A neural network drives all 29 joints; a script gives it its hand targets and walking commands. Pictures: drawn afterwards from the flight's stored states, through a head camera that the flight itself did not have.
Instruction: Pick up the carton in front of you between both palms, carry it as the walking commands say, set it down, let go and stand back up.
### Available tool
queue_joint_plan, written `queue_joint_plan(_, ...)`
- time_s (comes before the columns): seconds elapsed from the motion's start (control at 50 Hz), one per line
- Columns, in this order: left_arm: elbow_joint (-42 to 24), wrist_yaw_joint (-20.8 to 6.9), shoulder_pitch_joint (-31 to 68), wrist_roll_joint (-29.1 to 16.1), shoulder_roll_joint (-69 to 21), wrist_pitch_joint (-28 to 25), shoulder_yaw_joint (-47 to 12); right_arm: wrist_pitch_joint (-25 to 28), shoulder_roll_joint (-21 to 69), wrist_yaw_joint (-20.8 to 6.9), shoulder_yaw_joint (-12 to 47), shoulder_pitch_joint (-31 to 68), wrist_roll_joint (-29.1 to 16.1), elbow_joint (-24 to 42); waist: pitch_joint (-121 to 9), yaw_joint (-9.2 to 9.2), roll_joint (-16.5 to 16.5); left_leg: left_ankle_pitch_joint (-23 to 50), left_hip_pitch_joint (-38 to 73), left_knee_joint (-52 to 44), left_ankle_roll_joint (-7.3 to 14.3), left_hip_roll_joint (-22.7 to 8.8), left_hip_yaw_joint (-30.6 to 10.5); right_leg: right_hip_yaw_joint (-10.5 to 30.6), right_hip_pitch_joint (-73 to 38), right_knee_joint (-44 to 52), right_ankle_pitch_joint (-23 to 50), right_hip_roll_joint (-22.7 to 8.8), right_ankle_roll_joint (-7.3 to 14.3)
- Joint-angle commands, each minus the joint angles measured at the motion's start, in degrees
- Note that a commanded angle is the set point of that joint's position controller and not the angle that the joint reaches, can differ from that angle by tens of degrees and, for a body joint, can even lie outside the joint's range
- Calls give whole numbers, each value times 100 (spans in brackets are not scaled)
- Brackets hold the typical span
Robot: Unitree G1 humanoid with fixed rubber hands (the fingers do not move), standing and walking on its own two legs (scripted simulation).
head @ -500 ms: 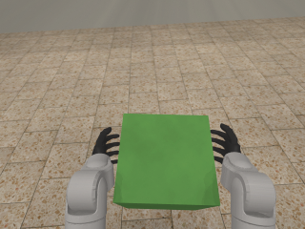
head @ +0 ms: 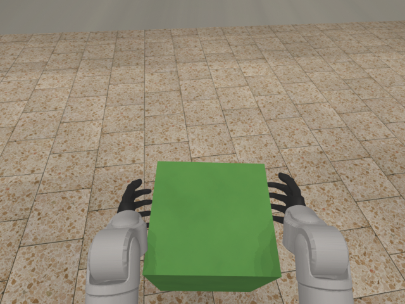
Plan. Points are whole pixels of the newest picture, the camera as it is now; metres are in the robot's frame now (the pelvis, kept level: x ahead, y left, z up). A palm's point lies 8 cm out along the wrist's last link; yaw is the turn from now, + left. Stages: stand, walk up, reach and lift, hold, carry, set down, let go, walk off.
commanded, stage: carry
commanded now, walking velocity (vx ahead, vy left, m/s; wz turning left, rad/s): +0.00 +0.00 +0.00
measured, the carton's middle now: (208, 232) +0.29 +0.00 -0.04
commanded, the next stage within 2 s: hold in 1.96 s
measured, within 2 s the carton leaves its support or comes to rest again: neither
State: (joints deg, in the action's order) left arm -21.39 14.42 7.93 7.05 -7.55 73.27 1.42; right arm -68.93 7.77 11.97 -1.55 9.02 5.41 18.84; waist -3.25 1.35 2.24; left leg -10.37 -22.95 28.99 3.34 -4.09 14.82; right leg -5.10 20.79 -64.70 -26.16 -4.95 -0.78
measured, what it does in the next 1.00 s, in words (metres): walks ahead: right foot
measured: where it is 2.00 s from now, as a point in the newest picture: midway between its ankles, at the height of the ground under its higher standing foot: outside the picture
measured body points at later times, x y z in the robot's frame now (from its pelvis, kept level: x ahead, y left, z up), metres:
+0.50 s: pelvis +0.20 -0.03 +0.00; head +0.20 -0.03 +0.45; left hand +0.47 +0.13 +0.10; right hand +0.49 -0.16 +0.10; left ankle +0.08 +0.10 -0.73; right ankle +0.22 -0.11 -0.73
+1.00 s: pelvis +0.18 +0.01 +0.00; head +0.16 +0.01 +0.45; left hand +0.46 +0.17 +0.07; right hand +0.48 -0.12 +0.07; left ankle +0.08 +0.10 -0.73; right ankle +0.22 -0.11 -0.73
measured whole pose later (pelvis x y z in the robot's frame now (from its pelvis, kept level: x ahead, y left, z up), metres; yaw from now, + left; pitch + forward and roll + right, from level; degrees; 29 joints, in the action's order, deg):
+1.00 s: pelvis +0.18 +0.01 +0.00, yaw +3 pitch +2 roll -1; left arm -7.0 9.5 12.9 11.4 -8.3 65.3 3.4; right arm -62.3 8.2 7.9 -5.2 12.2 10.9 7.8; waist -6.1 0.4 -0.7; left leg -24.5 -6.1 28.5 -0.3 -3.3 8.9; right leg -12.4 19.1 -30.7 -13.3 -4.9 0.1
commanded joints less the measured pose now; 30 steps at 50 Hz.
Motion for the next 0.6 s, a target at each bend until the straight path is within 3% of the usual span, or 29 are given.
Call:
queue_joint_plan(0.0,-1171,-1582,2453,-2333,-6291,-789,-3550,270,6617,-1543,3236,1666,-2197,709,-2090,-87,-997,3311,2442,-1228,413,-1425,-1101,-59,669,1481,631,16,15)
queue_joint_plan(0.04,-1189,-1503,2162,-2307,-6296,-880,-3501,397,6497,-1508,3316,1522,-2128,936,-1909,-89,-1091,4229,2536,-1106,354,-1266,-707,-234,441,2591,974,216,-34)
queue_joint_plan(0.06,-1588,-1487,2300,-2231,-6172,-928,-3578,408,6488,-1510,3229,1401,-2159,973,-2009,-30,-1338,4264,2664,-1109,264,-1183,-506,-446,275,2907,1443,331,-51)
queue_joint_plan(0.08,-1364,-1459,2198,-2162,-6017,-885,-3566,392,6331,-1483,3233,1235,-2083,847,-2022,-5,-1344,3792,2450,-1141,259,-1169,-443,-602,-130,3096,1826,301,-71)
queue_joint_plan(0.12,-1511,-1440,2066,-2305,-5889,-810,-3689,336,5982,-1439,3099,951,-2009,938,-1962,-70,-1235,3353,2731,-510,-44,-982,-215,-709,-561,4422,2942,299,-79)
queue_joint_plan(0.14,-1340,-1453,1776,-2234,-5791,-741,-3579,254,5784,-1410,3165,995,-1980,1183,-1884,-84,-1088,2777,2311,-300,-199,-728,-142,-717,-1048,4673,3481,249,-89)
queue_joint_plan(0.16,-1292,-1492,1733,-2186,-5720,-669,-3516,193,5629,-1399,3425,1254,-1964,1349,-1869,-175,-588,2138,1862,-70,-317,-773,-145,-478,-1633,4681,3930,-50,19)
queue_joint_plan(0.18,-1404,-1532,1995,-2230,-5357,-559,-3498,73,5456,-1400,3256,1062,-1873,1133,-1848,-75,-191,822,1208,88,-499,-597,-386,139,-2234,4080,5587,-760,248)
queue_joint_plan(0.2,-1321,-1522,1898,-2259,-5284,-477,-3383,12,5337,-1347,3332,1253,-1942,1324,-2097,-148,364,-295,1067,73,-593,-451,-591,585,-2354,4007,6500,-1123,465)
queue_joint_plan(0.22,-1259,-1526,2021,-2269,-5090,-396,-3272,-101,5300,-1338,3211,1289,-1927,1063,-2023,-102,594,-1096,883,141,-592,-251,-656,927,-2485,4237,6297,-1346,581)
queue_joint_plan(0.24,-1268,-1537,2069,-2320,-5155,-371,-3211,-161,5289,-1317,3360,1398,-1976,1189,-1932,-112,962,-1183,707,93,-576,-224,-814,921,-2701,4243,6145,-1466,659)
queue_joint_plan(0.28,-1241,-1537,2117,-2297,-5267,-381,-3213,-195,5407,-1311,3497,1666,-2066,1241,-2154,-143,971,-1059,815,-47,-589,-205,-715,686,-2781,4116,6445,-1198,618)
queue_joint_plan(0.3,-870,-1536,2057,-2157,-5155,-310,-3172,-248,5381,-1329,3363,1567,-1983,835,-1985,-87,651,-738,883,-476,-610,-251,-722,448,-2595,4023,6262,-1033,545)
queue_joint_plan(0.32,-970,-1526,2144,-2172,-5273,-336,-3179,-242,5478,-1345,3370,1569,-2048,778,-1988,-122,593,-389,940,-635,-653,-238,-713,267,-2541,3937,6066,-863,388)
queue_joint_plan(0.34,-878,-1512,2110,-2159,-5243,-311,-3087,-245,5504,-1344,3413,1576,-2110,730,-2151,-82,406,115,995,-465,-648,-215,-701,208,-2656,3778,6349,-830,375)
queue_joint_plan(0.36,-527,-1511,2041,-2017,-5178,-267,-2976,-294,5333,-1366,3291,1628,-2087,531,-1939,-134,431,262,955,-561,-721,-311,-649,40,-2568,3707,6296,-764,326)
queue_joint_plan(0.38,-974,-1526,2350,-2106,-5269,-309,-3116,-269,5510,-1380,3323,1634,-2043,591,-2105,-118,216,894,1115,-379,-681,-382,-763,60,-2475,3620,6181,-763,392)
queue_joint_plan(0.42,-803,-1529,2402,-2114,-5428,-302,-3099,-240,5631,-1377,3286,1837,-2104,636,-2082,-125,-119,1739,1329,-385,-734,-431,-730,11,-2260,3436,6296,-678,377)
queue_joint_plan(0.46,-956,-1540,2567,-2281,-5515,-304,-3178,-239,5730,-1395,3177,1741,-2141,550,-2140,-131,-168,1735,1297,-319,-760,-445,-744,-19,-2296,3378,6110,-659,385)
queue_joint_plan(0.5,-811,-1518,2605,-2257,-5579,-302,-3186,-213,5832,-1349,3145,1892,-2119,488,-2242,-159,19,1901,1196,3,-789,-392,-671,-108,-2404,3218,6808,-627,362)
queue_joint_plan(0.52,-937,-1499,2704,-2316,-5653,-337,-3199,-177,5934,-1325,3148,1899,-2112,472,-2270,-146,322,1467,1052,-244,-739,-173,-629,-81,-2706,3111,7213,-580,431)
queue_joint_plan(0.54,-825,-1509,2575,-2308,-5779,-299,-3203,-129,5825,-1307,3154,1863,-2004,711,-2281,-163,183,1813,1015,-126,-763,-242,-675,-17,-2622,3172,7099,-625,473)
queue_joint_plan(0.56,-860,-1517,2595,-2302,-5686,-311,-3220,-177,5906,-1318,3046,1869,-2044,530,-2202,-132,121,1708,1218,-301,-770,-290,-701,-126,-2353,3169,6931,-632,439)
queue_joint_plan(0.58,-833,-1540,2639,-2315,-5638,-301,-3259,-203,5778,-1365,2983,1711,-1971,411,-2047,-110,-190,1912,1419,-501,-754,-398,-777,-198,-1962,3246,6033,-535,356)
